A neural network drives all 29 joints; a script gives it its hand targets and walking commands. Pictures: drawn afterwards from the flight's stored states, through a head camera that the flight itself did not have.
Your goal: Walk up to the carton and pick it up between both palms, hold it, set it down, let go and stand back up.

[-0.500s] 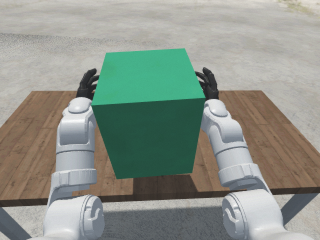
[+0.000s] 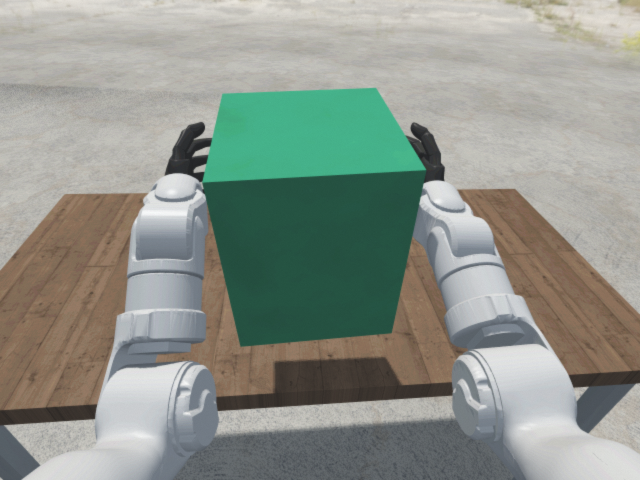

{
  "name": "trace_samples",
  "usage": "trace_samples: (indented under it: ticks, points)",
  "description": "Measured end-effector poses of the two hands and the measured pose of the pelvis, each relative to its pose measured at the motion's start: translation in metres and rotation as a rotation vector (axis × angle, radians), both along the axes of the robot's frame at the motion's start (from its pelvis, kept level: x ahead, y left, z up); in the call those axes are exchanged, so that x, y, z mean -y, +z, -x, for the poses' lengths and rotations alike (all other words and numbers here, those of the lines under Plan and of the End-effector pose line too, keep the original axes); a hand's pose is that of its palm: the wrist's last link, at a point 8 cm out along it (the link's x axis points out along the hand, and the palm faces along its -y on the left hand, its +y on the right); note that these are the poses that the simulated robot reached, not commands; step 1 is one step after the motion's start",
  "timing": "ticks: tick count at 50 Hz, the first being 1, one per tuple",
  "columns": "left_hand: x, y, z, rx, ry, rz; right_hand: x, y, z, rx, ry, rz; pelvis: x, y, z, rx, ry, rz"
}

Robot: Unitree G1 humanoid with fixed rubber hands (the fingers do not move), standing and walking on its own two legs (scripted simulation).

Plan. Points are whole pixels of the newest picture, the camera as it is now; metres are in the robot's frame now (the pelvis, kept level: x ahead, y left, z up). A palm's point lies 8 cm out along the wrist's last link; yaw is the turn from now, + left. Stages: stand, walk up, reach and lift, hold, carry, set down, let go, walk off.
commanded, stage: hold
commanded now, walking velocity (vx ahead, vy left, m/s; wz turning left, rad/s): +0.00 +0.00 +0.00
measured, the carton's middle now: (308, 216) +0.39 -0.02 +0.20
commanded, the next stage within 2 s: none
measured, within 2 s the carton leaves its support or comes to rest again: neither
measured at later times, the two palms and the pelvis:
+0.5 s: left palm (166, 178) +0.36 +0.14 +0.27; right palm (420, 167) +0.37 -0.15 +0.27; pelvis +0.00 -0.01 +0.00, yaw +1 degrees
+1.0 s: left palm (162, 187) +0.36 +0.15 +0.26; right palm (414, 170) +0.37 -0.14 +0.27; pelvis +0.00 -0.02 +0.00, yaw +1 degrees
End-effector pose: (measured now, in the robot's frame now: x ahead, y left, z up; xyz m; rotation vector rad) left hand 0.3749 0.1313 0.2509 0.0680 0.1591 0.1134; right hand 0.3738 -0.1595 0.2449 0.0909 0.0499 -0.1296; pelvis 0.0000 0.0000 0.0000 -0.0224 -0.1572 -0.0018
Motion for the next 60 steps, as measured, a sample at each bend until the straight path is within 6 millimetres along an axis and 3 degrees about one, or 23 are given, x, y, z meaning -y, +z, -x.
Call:
trace_samples:
  ticks: [17, 27, 38, 50, 60]
  points:
    - [-0.016, 0.011, 0.017, 0.003, 0.034, 0.048, -0.015, 0.026, 0.005, -0.002, 0.039, 0.015, 0.005, 0.000, -0.001, 0.024, 0.011, 0.001]
    - [-0.011, 0.020, 0.011, -0.007, 0.023, 0.027, -0.010, 0.030, 0.001, -0.014, 0.031, -0.005, 0.007, 0.000, 0.004, -0.011, 0.013, -0.005]
    - [-0.003, 0.023, 0.005, -0.005, 0.017, 0.028, -0.002, 0.029, -0.001, -0.016, 0.026, -0.003, 0.011, 0.000, -0.003, -0.016, 0.008, -0.004]
    - [-0.019, 0.006, 0.014, -0.029, 0.030, 0.098, -0.018, 0.024, 0.001, -0.052, 0.044, 0.053, 0.022, 0.000, -0.005, 0.013, 0.027, -0.005]
    - [-0.020, 0.018, 0.019, 0.011, 0.029, 0.064, -0.018, 0.030, 0.006, -0.014, 0.042, -0.011, 0.018, -0.001, 0.000, 0.018, 0.039, -0.007]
